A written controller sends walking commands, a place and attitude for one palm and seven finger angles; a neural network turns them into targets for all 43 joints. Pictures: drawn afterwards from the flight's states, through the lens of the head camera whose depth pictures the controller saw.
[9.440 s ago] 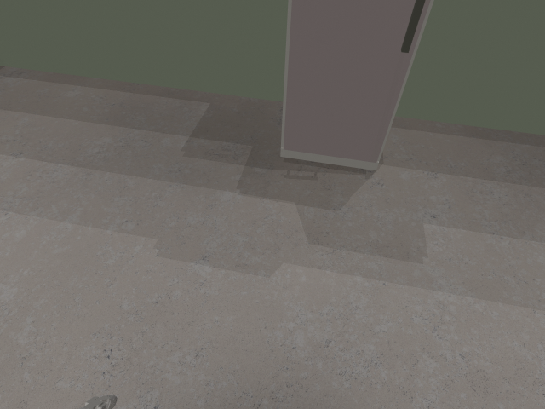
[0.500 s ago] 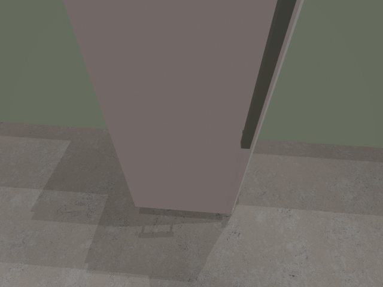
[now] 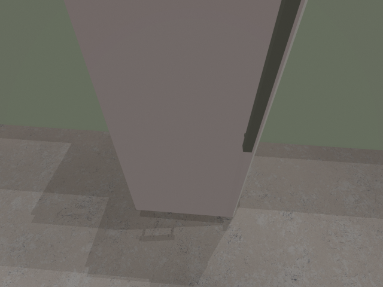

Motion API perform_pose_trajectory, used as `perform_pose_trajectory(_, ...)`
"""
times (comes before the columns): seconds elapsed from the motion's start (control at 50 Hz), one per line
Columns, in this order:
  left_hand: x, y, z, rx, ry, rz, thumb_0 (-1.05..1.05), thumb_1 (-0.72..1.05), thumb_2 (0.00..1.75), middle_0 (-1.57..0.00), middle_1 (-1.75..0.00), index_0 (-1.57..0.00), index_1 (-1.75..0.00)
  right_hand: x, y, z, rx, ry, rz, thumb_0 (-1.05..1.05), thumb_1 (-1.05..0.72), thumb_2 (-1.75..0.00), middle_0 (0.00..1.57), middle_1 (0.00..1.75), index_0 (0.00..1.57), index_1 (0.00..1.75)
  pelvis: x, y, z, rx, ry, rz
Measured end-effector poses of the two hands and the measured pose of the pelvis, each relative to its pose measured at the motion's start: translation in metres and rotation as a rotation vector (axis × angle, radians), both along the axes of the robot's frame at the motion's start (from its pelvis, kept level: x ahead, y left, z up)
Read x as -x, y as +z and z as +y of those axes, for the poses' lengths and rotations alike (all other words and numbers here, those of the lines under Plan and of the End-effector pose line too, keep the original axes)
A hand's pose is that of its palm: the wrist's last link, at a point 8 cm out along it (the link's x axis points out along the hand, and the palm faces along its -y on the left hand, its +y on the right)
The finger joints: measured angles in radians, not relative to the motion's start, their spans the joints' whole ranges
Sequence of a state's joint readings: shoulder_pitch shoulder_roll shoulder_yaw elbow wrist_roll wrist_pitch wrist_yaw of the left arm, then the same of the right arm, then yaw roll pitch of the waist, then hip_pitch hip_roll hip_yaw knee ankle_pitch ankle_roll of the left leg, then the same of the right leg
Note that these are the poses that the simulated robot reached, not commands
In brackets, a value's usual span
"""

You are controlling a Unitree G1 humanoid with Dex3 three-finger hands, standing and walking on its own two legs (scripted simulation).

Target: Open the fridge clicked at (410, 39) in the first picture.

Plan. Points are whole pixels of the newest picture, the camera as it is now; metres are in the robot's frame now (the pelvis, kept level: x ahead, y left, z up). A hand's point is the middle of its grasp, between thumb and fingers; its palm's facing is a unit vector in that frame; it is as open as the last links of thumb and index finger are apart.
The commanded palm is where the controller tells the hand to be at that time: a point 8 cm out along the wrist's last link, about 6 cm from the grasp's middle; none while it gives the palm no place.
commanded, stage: shuffle to correct the standing spot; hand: right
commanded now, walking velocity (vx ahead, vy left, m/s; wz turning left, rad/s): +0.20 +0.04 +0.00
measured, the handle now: (262, 87) +0.56 -0.14 +0.14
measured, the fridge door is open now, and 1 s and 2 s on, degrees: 0 0 0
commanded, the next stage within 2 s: come to a stop and stand still in 0.28 s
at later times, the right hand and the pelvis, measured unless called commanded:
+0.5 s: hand out of the picture +0.02 -0.16 -0.20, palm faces +0.02 +0.99 -0.14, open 7.4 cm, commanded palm none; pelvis +0.09 -0.01 -0.02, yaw +1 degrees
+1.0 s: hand (263, 279) +0.20 -0.17 -0.19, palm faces +0.07 +0.98 -0.20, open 7.4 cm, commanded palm none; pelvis +0.10 +0.01 -0.03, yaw -3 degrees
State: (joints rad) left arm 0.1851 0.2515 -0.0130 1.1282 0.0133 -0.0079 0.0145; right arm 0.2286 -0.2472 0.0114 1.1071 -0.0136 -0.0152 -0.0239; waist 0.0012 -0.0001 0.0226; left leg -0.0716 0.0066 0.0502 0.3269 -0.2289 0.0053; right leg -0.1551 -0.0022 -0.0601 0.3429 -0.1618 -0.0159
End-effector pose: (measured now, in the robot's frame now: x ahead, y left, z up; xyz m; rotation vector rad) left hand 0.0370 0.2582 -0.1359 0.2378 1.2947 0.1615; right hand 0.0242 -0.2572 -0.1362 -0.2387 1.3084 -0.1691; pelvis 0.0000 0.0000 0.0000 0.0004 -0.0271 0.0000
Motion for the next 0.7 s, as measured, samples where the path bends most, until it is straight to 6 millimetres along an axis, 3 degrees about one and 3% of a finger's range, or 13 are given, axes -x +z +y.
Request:
perform_pose_trajectory(0.12,0.009,-0.009,-0.013,0.037,0.022,0.035,0.0,0.91,0.9,-0.2,-0.3,-0.2,-0.29,0.009,-0.01,0.016,-0.04,-0.015,0.044,0.01,-0.91,-0.9,0.2,0.3,0.2,0.3,-0.012,-0.004,0.002,0.005,0.008,0.002)
perform_pose_trajectory(0.3,0.023,-0.024,-0.035,0.082,0.07,0.147,0.0,0.91,0.9,-0.2,-0.3,-0.2,-0.29,0.026,-0.027,0.043,-0.112,-0.079,0.157,0.01,-0.91,-0.9,0.2,0.3,0.2,0.3,-0.048,-0.016,0.003,-0.007,0.007,0.018)
perform_pose_trajectory(0.36,0.015,-0.027,-0.04,0.076,0.071,0.175,0.01,0.91,0.9,-0.2,-0.3,-0.2,-0.29,0.03,-0.034,0.047,-0.127,-0.115,0.19,0.01,-0.91,-0.9,0.2,0.3,0.2,0.3,-0.063,-0.022,0.0,-0.022,-0.007,0.021)
perform_pose_trajectory(0.44,-0.011,-0.028,-0.047,0.054,0.089,0.144,0.01,0.91,0.9,-0.2,-0.3,-0.2,-0.29,0.031,-0.041,0.046,-0.145,-0.129,0.263,0.01,-0.91,-0.9,0.2,0.3,0.2,0.3,-0.084,-0.028,-0.008,-0.006,0.005,0.02)
perform_pose_trajectory(0.52,-0.017,-0.021,-0.056,0.043,0.124,0.123,0.0,0.91,0.9,-0.2,-0.3,-0.2,-0.29,-0.003,-0.035,0.04,-0.126,-0.084,0.28,0.01,-0.91,-0.9,0.2,0.3,0.2,0.3,-0.098,-0.021,-0.01,-0.007,0.016,0.003)
perform_pose_trajectory(0.62,-0.008,-0.02,-0.063,0.086,0.117,0.241,0.0,0.91,0.9,-0.2,-0.3,-0.2,-0.29,-0.08,-0.028,0.034,-0.09,-0.07,0.12,0.01,-0.91,-0.9,0.2,0.3,0.2,0.3,-0.111,-0.015,-0.003,-0.009,-0.017,-0.007)
perform_pose_trajectory(0.7,-0.017,-0.031,-0.051,0.109,0.126,0.286,0.0,0.91,0.9,-0.2,-0.3,-0.2,-0.3,-0.133,-0.025,0.031,-0.037,-0.059,-0.003,0.01,-0.92,-0.9,0.2,0.3,0.2,0.3,-0.125,-0.023,0.012,0.002,-0.029,-0.021)
